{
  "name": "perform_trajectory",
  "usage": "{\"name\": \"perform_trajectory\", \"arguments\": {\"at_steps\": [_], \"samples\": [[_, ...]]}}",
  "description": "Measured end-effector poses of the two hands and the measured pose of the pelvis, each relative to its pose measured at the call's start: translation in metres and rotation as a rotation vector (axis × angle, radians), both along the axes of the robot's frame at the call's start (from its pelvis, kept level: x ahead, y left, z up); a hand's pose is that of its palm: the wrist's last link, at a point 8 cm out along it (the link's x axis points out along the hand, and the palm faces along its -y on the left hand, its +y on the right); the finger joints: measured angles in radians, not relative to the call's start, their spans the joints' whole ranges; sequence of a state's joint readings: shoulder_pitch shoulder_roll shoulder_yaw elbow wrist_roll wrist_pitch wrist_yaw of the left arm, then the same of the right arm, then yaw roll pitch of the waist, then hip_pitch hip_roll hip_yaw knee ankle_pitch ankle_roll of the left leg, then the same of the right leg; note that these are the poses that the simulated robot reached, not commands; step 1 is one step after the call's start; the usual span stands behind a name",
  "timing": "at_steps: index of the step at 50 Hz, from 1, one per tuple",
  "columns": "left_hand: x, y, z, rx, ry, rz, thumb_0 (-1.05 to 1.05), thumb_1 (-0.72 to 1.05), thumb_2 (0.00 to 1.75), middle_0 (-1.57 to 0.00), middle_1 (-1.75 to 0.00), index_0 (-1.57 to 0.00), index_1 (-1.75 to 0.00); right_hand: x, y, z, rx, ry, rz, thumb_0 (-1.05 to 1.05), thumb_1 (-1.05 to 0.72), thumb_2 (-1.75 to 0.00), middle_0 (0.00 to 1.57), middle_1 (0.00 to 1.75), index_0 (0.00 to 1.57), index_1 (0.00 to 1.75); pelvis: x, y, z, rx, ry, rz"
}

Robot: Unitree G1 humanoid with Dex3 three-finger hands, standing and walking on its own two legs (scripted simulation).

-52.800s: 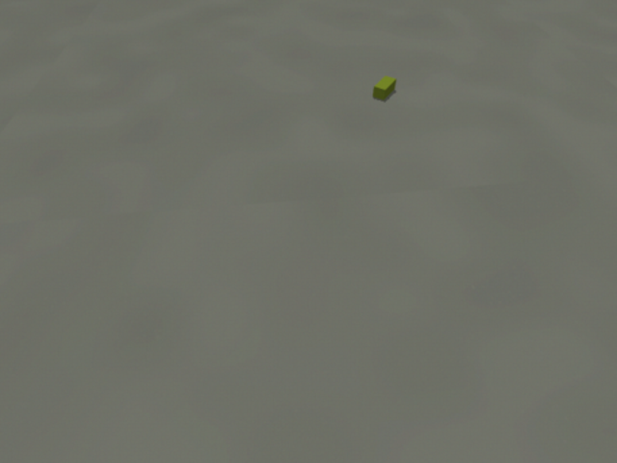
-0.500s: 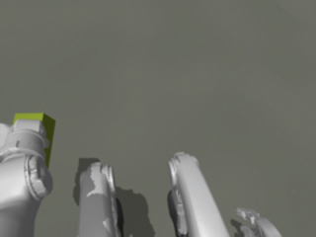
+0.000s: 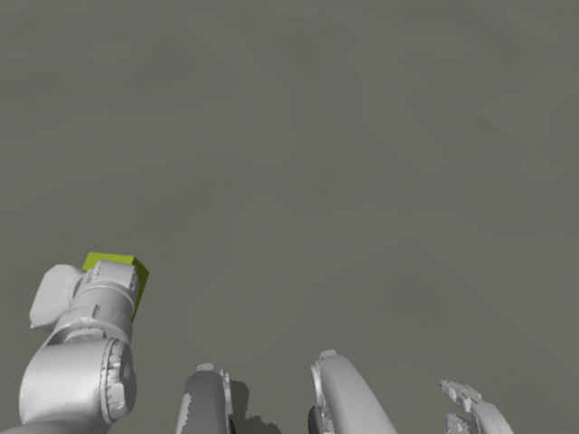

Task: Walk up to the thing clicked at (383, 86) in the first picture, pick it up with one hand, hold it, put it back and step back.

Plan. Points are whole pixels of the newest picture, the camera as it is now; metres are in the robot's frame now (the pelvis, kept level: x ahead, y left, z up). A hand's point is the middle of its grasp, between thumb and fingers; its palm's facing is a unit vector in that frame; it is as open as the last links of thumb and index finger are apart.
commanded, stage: lift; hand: left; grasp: from above
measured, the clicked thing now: (102, 309) +0.35 +0.28 -0.12
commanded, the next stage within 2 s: hold in 0.62 s
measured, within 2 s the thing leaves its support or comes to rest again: neither
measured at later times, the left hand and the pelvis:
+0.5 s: hand (81, 278) +0.35 +0.25 +0.02, palm faces -0.03 -0.51 -0.86, open 10.5 cm; pelvis +0.04 +0.00 +0.09, yaw +1 degrees
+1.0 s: hand (76, 251) +0.37 +0.25 +0.05, palm faces -0.04 -0.48 -0.88, open 10.5 cm; pelvis +0.07 +0.01 +0.12, yaw +1 degrees
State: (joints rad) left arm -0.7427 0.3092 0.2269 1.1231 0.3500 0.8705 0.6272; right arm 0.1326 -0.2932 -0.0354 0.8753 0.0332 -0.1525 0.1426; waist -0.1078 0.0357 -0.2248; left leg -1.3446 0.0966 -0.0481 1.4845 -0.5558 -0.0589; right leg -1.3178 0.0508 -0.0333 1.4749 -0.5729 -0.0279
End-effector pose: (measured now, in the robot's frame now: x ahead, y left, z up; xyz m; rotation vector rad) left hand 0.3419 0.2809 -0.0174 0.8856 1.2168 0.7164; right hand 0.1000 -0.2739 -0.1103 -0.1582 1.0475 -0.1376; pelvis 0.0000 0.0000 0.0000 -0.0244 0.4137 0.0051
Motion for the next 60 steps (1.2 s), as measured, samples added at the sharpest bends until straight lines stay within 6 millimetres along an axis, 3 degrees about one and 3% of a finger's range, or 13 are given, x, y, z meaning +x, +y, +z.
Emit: {"name": "perform_trajectory", "arguments": {"at_steps": [4, 8, 23, 36, 41, 52, 60], "samples": [[0.003, -0.003, 0.035, 0.016, 0.015, 0.022, -0.01, -0.10, 0.65, -0.62, -0.56, -0.63, -0.58, 0.005, 0.001, 0.018, 0.012, -0.017, -0.010, 0.01, -0.89, -0.89, 0.20, 0.29, 0.20, 0.30, 0.007, -0.002, 0.021, 0.007, -0.029, 0.005], [0.003, -0.006, 0.057, -0.016, 0.030, 0.063, 0.00, -0.07, 0.63, -0.62, -0.53, -0.63, -0.55, 0.008, 0.003, 0.032, 0.021, -0.019, -0.008, 0.01, -0.89, -0.89, 0.20, 0.29, 0.20, 0.30, 0.013, -0.004, 0.038, 0.013, -0.054, 0.011], [0.004, -0.016, 0.083, -0.021, 0.057, 0.022, 0.00, -0.02, 0.53, -0.63, -0.50, -0.65, -0.52, 0.014, 0.014, 0.072, 0.041, 0.058, 0.029, 0.01, -0.88, -0.89, 0.20, 0.29, 0.20, 0.30, 0.032, 0.002, 0.085, 0.013, -0.108, 0.011], [0.030, -0.014, 0.139, 0.022, 0.054, -0.003, 0.00, -0.04, 0.56, -0.62, -0.52, -0.64, -0.55, 0.053, 0.020, 0.108, 0.038, -0.023, 0.053, 0.01, -0.89, -0.89, 0.20, 0.29, 0.20, 0.30, 0.055, 0.009, 0.113, 0.012, -0.166, 0.014], [0.032, -0.013, 0.142, 0.048, 0.073, 0.005, 0.00, -0.04, 0.56, -0.61, -0.54, -0.63, -0.56, 0.068, 0.023, 0.112, 0.044, -0.043, 0.085, 0.01, -0.89, -0.89, 0.20, 0.29, 0.20, 0.30, 0.061, 0.009, 0.116, 0.016, -0.164, 0.015], [0.031, -0.028, 0.124, -0.002, 0.043, 0.017, 0.00, -0.03, 0.55, -0.61, -0.55, -0.62, -0.57, 0.081, 0.025, 0.112, 0.054, -0.016, 0.128, 0.01, -0.90, -0.89, 0.20, 0.29, 0.20, 0.30, 0.066, 0.007, 0.116, 0.021, -0.161, 0.013], [0.039, -0.035, 0.148, 0.023, 0.011, -0.022, 0.00, -0.01, 0.51, -0.63, -0.51, -0.64, -0.53, 0.082, 0.021, 0.120, 0.054, -0.027, 0.100, 0.01, -0.90, -0.89, 0.20, 0.29, 0.20, 0.30, 0.070, 0.005, 0.125, 0.022, -0.192, 0.011]]}}
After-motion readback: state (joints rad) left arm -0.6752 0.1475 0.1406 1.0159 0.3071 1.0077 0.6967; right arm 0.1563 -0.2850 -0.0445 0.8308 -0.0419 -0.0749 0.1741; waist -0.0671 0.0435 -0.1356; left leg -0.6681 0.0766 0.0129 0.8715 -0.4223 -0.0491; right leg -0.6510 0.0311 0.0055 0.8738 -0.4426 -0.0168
